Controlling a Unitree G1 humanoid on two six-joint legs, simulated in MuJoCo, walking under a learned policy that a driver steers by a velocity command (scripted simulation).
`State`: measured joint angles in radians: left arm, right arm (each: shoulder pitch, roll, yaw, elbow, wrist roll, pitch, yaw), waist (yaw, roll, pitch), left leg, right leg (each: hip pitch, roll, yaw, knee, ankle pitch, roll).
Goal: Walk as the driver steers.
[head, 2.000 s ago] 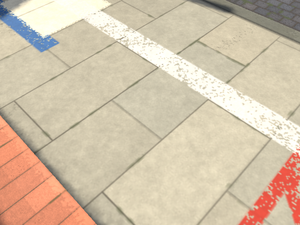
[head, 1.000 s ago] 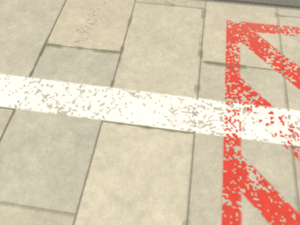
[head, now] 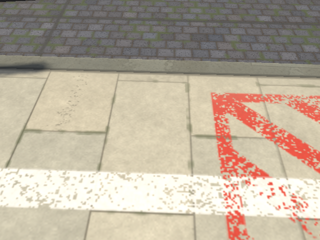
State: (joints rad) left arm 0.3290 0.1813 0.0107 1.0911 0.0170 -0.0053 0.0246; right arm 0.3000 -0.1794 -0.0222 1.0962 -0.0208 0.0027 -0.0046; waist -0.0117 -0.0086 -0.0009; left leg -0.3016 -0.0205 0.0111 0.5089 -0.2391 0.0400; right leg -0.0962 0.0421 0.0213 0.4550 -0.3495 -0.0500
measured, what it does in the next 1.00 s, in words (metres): walks ahead: right foot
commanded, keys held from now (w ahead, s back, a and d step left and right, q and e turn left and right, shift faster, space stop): w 0.54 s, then w+q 0.46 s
